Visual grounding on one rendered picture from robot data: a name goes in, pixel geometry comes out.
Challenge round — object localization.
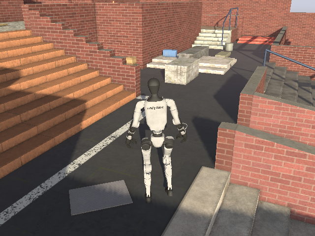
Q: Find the right robot hand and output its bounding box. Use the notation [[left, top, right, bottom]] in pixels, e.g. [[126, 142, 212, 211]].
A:
[[176, 133, 187, 143]]

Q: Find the left robot thigh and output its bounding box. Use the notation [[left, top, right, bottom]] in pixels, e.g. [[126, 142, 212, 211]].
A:
[[141, 138, 152, 173]]

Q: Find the robot right upper arm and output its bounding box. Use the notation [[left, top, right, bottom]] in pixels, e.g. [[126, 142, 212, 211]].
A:
[[165, 98, 181, 125]]

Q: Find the right robot shin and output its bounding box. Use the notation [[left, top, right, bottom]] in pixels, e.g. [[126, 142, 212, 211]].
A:
[[164, 156, 172, 190]]

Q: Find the robot left upper arm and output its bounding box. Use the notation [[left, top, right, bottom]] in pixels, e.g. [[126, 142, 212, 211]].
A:
[[132, 100, 145, 128]]

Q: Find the right robot forearm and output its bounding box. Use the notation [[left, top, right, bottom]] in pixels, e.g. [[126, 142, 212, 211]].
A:
[[176, 118, 186, 135]]

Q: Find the left robot hand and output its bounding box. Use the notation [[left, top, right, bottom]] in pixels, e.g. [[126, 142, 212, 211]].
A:
[[126, 138, 137, 149]]

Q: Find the left robot forearm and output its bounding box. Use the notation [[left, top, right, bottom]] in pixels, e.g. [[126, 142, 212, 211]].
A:
[[126, 120, 136, 140]]

